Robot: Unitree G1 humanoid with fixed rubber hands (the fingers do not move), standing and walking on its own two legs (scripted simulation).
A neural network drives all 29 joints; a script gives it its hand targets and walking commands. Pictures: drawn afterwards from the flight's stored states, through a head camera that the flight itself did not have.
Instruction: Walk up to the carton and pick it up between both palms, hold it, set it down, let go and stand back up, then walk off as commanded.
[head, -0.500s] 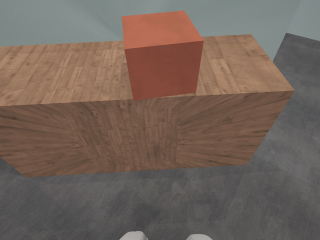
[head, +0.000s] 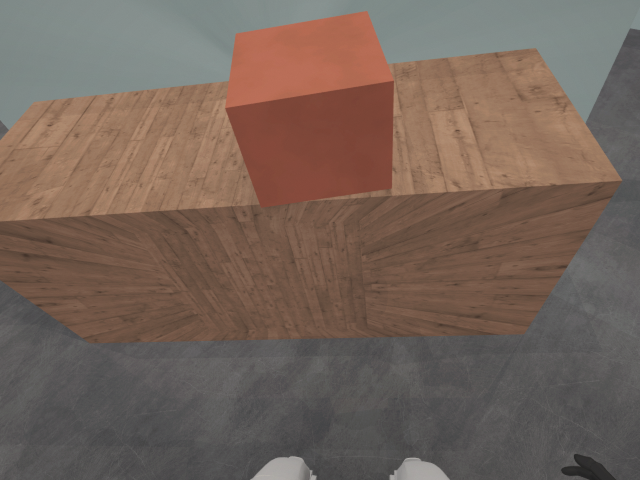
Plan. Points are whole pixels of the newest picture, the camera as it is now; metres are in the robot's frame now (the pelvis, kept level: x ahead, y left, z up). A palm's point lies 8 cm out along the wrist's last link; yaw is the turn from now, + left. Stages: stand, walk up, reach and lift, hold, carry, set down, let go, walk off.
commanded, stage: walk off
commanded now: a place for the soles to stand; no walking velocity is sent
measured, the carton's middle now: (313, 110) +0.77 +0.06 +0.02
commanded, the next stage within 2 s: stand in 0.92 s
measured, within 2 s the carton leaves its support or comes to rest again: neither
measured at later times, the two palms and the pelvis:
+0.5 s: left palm out of the picture +0.07 +0.41 -0.10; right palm out of the picture +0.10 -0.22 -0.09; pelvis +0.01 +0.09 +0.00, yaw -2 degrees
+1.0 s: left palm out of the picture +0.08 +0.41 -0.09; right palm out of the picture +0.10 -0.23 -0.08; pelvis +0.00 +0.09 +0.00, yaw -2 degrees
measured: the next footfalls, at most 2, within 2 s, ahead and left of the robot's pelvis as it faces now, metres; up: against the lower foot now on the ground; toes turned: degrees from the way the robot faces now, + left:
left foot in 0.24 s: +0.08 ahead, +0.18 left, +0.00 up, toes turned -3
right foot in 0.62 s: +0.06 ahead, -0.07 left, +0.00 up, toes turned -1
